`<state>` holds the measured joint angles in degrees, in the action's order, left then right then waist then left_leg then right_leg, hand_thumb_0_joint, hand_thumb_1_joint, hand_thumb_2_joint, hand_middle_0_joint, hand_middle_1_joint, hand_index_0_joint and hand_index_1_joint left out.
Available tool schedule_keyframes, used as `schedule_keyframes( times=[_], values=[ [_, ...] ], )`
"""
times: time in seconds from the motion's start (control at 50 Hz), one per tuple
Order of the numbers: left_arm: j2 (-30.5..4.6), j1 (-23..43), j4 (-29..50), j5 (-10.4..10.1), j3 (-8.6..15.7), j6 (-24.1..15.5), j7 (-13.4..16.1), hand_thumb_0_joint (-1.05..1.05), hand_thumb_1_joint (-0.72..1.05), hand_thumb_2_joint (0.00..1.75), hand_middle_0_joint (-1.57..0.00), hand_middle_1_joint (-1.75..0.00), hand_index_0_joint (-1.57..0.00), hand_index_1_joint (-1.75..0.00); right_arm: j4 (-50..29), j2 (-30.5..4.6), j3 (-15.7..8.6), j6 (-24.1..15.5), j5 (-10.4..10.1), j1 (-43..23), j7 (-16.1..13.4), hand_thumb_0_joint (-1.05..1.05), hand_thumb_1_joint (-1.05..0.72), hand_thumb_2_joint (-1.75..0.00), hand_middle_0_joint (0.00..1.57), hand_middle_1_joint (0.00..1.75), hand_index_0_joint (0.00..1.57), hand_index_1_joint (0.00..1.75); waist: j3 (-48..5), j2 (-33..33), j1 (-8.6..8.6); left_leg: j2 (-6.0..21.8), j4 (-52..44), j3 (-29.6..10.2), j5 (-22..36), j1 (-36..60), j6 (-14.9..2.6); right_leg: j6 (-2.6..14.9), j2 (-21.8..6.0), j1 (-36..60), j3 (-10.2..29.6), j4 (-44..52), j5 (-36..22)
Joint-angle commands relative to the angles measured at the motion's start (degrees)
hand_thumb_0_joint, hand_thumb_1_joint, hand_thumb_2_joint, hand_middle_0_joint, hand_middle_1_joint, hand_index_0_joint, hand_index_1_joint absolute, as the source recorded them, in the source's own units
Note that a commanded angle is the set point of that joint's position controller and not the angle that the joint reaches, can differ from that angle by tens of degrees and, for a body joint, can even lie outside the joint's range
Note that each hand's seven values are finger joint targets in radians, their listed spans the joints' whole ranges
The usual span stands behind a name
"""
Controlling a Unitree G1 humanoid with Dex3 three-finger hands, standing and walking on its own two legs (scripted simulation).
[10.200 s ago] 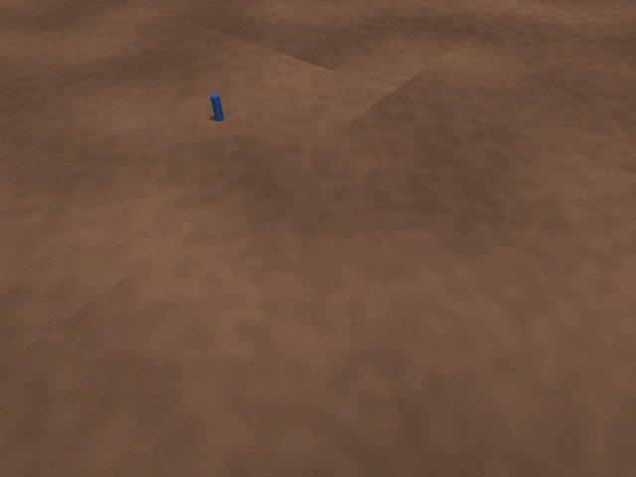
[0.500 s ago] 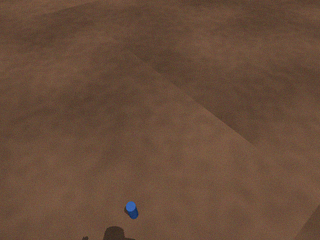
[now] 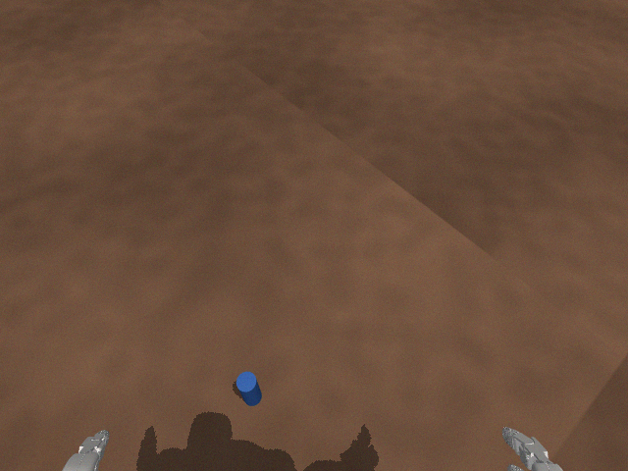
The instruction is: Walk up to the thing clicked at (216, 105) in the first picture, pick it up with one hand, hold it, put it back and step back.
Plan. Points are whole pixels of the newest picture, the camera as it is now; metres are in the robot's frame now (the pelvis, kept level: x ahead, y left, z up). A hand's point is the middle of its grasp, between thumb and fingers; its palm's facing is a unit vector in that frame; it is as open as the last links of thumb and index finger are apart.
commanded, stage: go down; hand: left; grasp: from the side
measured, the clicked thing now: (249, 389) +0.42 +0.19 -0.65
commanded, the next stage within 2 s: none
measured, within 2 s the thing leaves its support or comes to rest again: neither
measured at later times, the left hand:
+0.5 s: hand out of the picture +0.14 +0.27 -0.15, palm faces +0.07 -0.95 -0.30, open 17.5 cm
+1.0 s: hand (133, 418) +0.26 +0.32 -0.25, palm faces +0.12 -0.97 -0.19, open 17.2 cm
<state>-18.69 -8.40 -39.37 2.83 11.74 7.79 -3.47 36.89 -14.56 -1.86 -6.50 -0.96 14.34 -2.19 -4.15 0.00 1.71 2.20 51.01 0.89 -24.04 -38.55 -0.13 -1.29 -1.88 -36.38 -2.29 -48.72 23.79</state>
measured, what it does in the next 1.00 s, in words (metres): lowers itself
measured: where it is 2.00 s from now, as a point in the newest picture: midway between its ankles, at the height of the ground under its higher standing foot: outside the picture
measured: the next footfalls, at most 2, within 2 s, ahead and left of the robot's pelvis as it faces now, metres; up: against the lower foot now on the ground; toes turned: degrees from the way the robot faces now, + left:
none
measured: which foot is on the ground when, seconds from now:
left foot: down 0.00-1.00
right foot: down 0.00-1.00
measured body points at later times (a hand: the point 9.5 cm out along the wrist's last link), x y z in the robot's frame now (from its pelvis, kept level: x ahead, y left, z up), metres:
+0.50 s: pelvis +0.00 +0.00 -0.04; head +0.08 +0.02 +0.40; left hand +0.14 +0.32 -0.13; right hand +0.16 -0.25 -0.12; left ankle +0.01 +0.11 -0.69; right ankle +0.00 -0.14 -0.69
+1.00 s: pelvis -0.05 +0.00 -0.18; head +0.11 +0.03 +0.24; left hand +0.25 +0.37 -0.23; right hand +0.11 -0.28 -0.28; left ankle +0.01 +0.11 -0.69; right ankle +0.00 -0.14 -0.69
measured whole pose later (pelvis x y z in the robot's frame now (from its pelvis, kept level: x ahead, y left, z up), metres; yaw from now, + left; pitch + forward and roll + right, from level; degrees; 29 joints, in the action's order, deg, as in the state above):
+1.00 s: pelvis -0.05 +0.00 -0.18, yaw -2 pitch +30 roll -4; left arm -31.4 11.7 -45.0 -6.3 29.6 -13.1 -22.2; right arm 35.5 -16.9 0.5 -11.3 0.6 8.8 -2.8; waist -10.4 -0.4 2.8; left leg 3.0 98.0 -2.5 -36.9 -91.3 0.1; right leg -0.6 -1.7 -88.2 -3.2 -95.6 37.3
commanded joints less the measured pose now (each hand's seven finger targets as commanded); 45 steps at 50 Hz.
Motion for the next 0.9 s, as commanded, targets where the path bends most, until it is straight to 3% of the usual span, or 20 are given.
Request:
schedule_keyframes(
  times=[0.0, 0.08, 0.22, 0.38, 0.48, 0.5, 0.52, 0.54, 0.56, 0.6, 0.62, 0.68, 0.76, 0.78, 0.84, 0.88],
  values=[
    [-12.4, -1.9, 13.5, 0.2, 4.4, -0.2, 0.9, 0.0, -0.59, 0.02, -0.09, -0.07, -0.08, -0.08, -8.5, -9.2, -3.2, -3.7, 0.1, -0.5, -1.6, 0.0, -0.86, -0.89, 0.2, 0.3, 0.2, 0.3, -12.6, 5.2, -0.3, -0.3, -5.7, -2.1, 14.9, 8.4, 0.53, 2.57, 2.5, 2.1, -0.8, 2.1, -10.8],
    [-11.7, -4.9, 17.7, -0.2, 4.2, 2.7, 0.7, 0.0, -0.61, 0.03, -0.09, -0.08, -0.08, -0.09, -9.5, -8.7, -2.8, -4.4, 0.1, -0.3, -2.5, 0.0, -0.86, -0.89, 0.2, 0.3, 0.2, 0.3, -13.1, 4.9, 0.18, -0.7, -3.0, -1.7, 15.3, 6.4, 0.15, 2.39, 2.3, 1.4, -0.6, 1.1, -11.9],
    [-11.3, -7.4, 22.0, -1.1, 5.1, 5.3, -0.1, 0.0, -0.61, 0.04, -0.09, -0.08, -0.08, -0.09, -11.2, -7.9, -2.2, -6.0, 0.5, -1.0, -3.5, 0.0, -0.87, -0.89, 0.2, 0.3, 0.2, 0.3, -11.9, 3.7, 0.7, -0.7, 0.4, -2.3, 11.5, 1.2, -0.25, 2.21, 2.3, -2.9, -0.8, -1.4, -8.7],
    [-12.3, -11.3, 27.7, -2.0, 7.0, 4.3, -1.0, 0.0, -0.59, 0.05, -0.09, -0.07, -0.07, -0.09, -12.8, -7.5, -2.4, -7.2, 0.6, -0.3, -3.9, 0.0, -0.89, -0.89, 0.2, 0.3, 0.2, 0.3, -16.4, 5.4, 0.14, -0.7, 4.5, -2.6, 14.2, -0.7, -0.17, 2.44, 2.1, -5.1, -0.7, -5.8, -10.7],
    [-12.7, -11.1, 29.0, -2.6, 8.0, 3.3, -1.2, 0.0, -0.57, 0.05, -0.08, -0.06, -0.07, -0.07, -13.3, -7.5, -2.3, -7.6, 0.7, -0.8, -3.9, 0.0, -0.91, -0.9, 0.2, 0.3, 0.2, 0.3, -15.6, 6.2, 0.1, -0.5, 5.4, -3.7, 10.8, -3.3, -0.05, 2.48, 2.2, -8.7, -1.1, -7.8, -7.1],
    [-13.2, -10.2, 28.0, -2.8, 8.6, 2.9, -1.2, 0.0, -0.54, 0.06, -0.08, -0.06, -0.06, -0.07, -13.3, -7.5, -2.3, -7.7, 0.7, -0.5, -3.9, 0.0, -0.91, -0.9, 0.2, 0.3, 0.2, 0.3, -16.3, 5.1, 0.62, -0.6, 6.7, -3.2, 11.9, -4.3, -0.27, 2.36, 2.1, -8.2, -0.9, -8.0, -8.7],
    [-13.1, -9.0, 27.0, -3.1, 8.8, 2.4, -1.3, 0.0, -0.55, 0.06, -0.07, -0.06, -0.06, -0.07, -13.1, -7.4, -2.2, -7.7, 0.7, -0.8, -4.0, 0.0, -0.91, -0.9, 0.2, 0.3, 0.2, 0.3, -15.5, 3.8, 0.74, -0.7, 7.6, -3.0, 10.6, -5.6, -0.49, 2.23, 2.2, -9.2, -0.8, -8.1, -7.8],
    [-13.1, -6.0, 25.6, -3.3, 8.6, 1.4, -1.6, 0.0, -0.56, 0.06, -0.08, -0.07, -0.07, -0.08, -12.7, -7.6, -2.1, -8.0, 0.8, -1.0, -4.0, 0.0, -0.92, -0.9, 0.2, 0.3, 0.2, 0.3, -14.4, 3.7, 2.06, -0.6, 9.0, -2.9, 9.5, -7.4, -0.63, 2.06, 2.3, -11.2, -0.7, -9.0, -7.4],
    [-14.3, -3.5, 24.2, -3.8, 10.4, 0.2, -1.8, 0.0, -0.56, 0.06, -0.07, -0.06, -0.06, -0.07, -12.3, -7.8, -2.2, -8.3, 0.9, -0.9, -3.9, 0.0, -0.93, -0.91, 0.2, 0.3, 0.2, 0.3, -13.9, 3.3, 1.72, -0.6, 10.3, -2.8, 8.6, -9.5, -0.73, 2.07, 2.1, -12.6, -0.6, -10.4, -6.7],
    [-14.7, 0.9, 18.8, -4.7, 11.6, -3.2, -3.4, 0.0, -0.53, 0.05, -0.07, -0.05, -0.06, -0.06, -11.3, -8.1, -2.3, -8.9, 0.9, -1.3, -3.6, 0.0, -0.94, -0.91, 0.2, 0.3, 0.2, 0.3, -13.5, 2.9, 2.06, -0.7, 13.8, -2.7, 6.4, -13.7, -0.95, 2.15, 2.0, -17.3, -0.3, -13.6, -4.8],
    [-17.1, 3.5, 18.4, -5.2, 13.2, -5.5, -4.5, 0.0, -0.52, 0.06, -0.07, -0.05, -0.06, -0.06, -10.8, -8.3, -2.3, -9.3, 1.0, -1.5, -3.5, 0.0, -0.94, -0.91, 0.2, 0.3, 0.2, 0.3, -14.6, 3.5, 1.24, -0.9, 15.6, -2.6, 5.3, -15.5, -1.03, 2.23, 1.8, -19.2, 0.0, -15.6, -3.7],
    [-18.6, 8.1, 15.1, -7.0, 14.4, -12.5, -9.0, 0.0, -0.5, 0.06, -0.06, -0.07, -0.06, -0.07, -10.1, -9.6, -2.8, -10.3, 1.2, -1.0, -2.8, 0.0, -0.95, -0.91, 0.2, 0.3, 0.2, 0.3, -20.0, 5.3, 1.54, -0.9, 20.2, -3.2, 4.6, -18.5, -0.86, 2.62, 1.7, -25.7, 0.2, -22.5, -2.2],
    [-24.0, 14.0, 12.0, -8.4, 18.0, -20.0, -14.1, 0.0, -0.51, 0.08, -0.05, -0.07, -0.04, -0.08, -8.6, -11.4, -2.8, -9.9, 1.3, -1.1, -2.5, 0.0, -0.91, -0.9, 0.2, 0.3, 0.2, 0.3, -26.7, 9.6, -0.51, -0.4, 24.0, -5.2, 2.3, -19.9, -0.15, 3.05, 1.3, -34.4, 0.4, -29.2, 1.2],
    [-23.8, 15.4, 11.1, -8.7, 17.9, -21.1, -15.0, 0.0, -0.51, 0.08, -0.05, -0.07, -0.04, -0.07, -8.5, -11.7, -2.7, -9.5, 1.3, -1.1, -2.4, 0.0, -0.9, -0.9, 0.2, 0.3, 0.2, 0.3, -28.1, 10.3, -0.44, -0.2, 24.7, -5.8, 2.2, -20.0, 0.11, 3.15, 1.4, -36.2, 0.1, -30.8, 1.6],
    [-26.7, 18.6, 5.9, -9.1, 20.7, -22.9, -16.5, 0.0, -0.49, 0.09, -0.05, -0.07, -0.03, -0.08, -7.8, -13.0, -2.4, -8.3, 1.3, -1.0, -2.1, 0.0, -0.89, -0.9, 0.2, 0.3, 0.2, 0.3, -30.1, 10.1, -1.63, 0.1, 26.9, -6.9, -0.3, -22.6, 0.24, 3.18, 1.6, -40.4, -0.4, -34.0, 3.4],
    [-28.4, 18.4, 2.0, -9.7, 23.1, -23.4, -17.3, 0.0, -0.48, 0.1, -0.05, -0.08, -0.03, -0.08, -8.1, -13.1, -1.8, -7.7, 1.2, -1.6, -1.8, 0.0, -0.88, -0.9, 0.2, 0.3, 0.2, 0.3, -31.6, 8.9, -2.56, -0.2, 29.2, -6.4, 1.3, -25.2, -0.04, 3.24, 1.6, -40.5, -0.1, -35.0, 2.0]
  ],
)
